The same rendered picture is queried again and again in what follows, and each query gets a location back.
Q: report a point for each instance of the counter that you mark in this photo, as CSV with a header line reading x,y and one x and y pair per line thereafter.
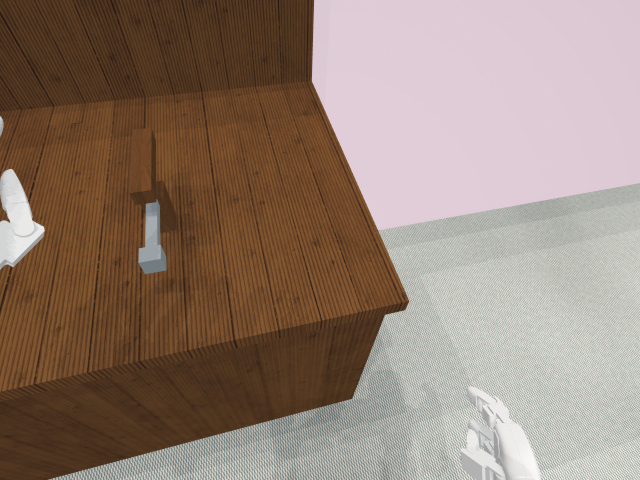
x,y
277,278

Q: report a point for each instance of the tap lever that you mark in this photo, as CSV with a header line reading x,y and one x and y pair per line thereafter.
x,y
152,257

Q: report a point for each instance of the robot right hand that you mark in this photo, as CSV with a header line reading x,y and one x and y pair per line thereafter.
x,y
507,453

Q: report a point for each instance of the robot left hand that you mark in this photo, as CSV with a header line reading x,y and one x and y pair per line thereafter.
x,y
19,236

